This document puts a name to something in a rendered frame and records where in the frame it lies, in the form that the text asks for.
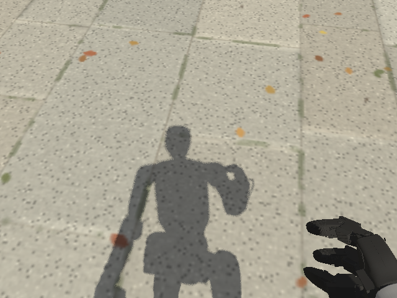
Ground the right robot hand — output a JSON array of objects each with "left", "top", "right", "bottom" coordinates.
[{"left": 303, "top": 216, "right": 397, "bottom": 298}]

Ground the right robot forearm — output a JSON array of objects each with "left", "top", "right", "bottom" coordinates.
[{"left": 375, "top": 283, "right": 397, "bottom": 298}]

